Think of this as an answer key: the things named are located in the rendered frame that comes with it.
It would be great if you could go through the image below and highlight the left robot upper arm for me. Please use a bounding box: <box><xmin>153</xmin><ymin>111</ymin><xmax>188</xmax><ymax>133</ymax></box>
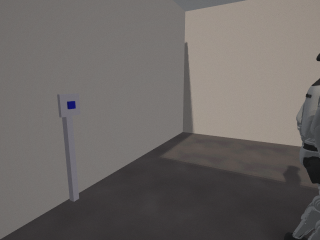
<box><xmin>296</xmin><ymin>101</ymin><xmax>305</xmax><ymax>125</ymax></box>

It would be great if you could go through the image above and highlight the robot right thigh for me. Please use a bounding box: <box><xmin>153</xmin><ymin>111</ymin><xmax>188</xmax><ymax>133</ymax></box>
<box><xmin>306</xmin><ymin>159</ymin><xmax>320</xmax><ymax>231</ymax></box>

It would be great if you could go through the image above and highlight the panel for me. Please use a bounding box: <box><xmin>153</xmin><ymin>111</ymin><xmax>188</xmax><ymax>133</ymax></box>
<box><xmin>57</xmin><ymin>93</ymin><xmax>81</xmax><ymax>202</ymax></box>

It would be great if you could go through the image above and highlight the button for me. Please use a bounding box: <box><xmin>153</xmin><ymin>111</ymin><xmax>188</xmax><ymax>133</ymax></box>
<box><xmin>67</xmin><ymin>101</ymin><xmax>76</xmax><ymax>109</ymax></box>

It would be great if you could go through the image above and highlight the robot left shin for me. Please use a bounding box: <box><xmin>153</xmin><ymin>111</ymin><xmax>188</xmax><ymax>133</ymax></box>
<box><xmin>293</xmin><ymin>195</ymin><xmax>320</xmax><ymax>239</ymax></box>

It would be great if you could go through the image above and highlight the left robot forearm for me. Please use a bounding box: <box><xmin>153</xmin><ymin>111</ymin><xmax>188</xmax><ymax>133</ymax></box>
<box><xmin>297</xmin><ymin>122</ymin><xmax>308</xmax><ymax>146</ymax></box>

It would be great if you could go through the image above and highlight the right robot upper arm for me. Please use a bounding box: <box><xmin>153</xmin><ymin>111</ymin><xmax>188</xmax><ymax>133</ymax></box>
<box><xmin>310</xmin><ymin>103</ymin><xmax>320</xmax><ymax>136</ymax></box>

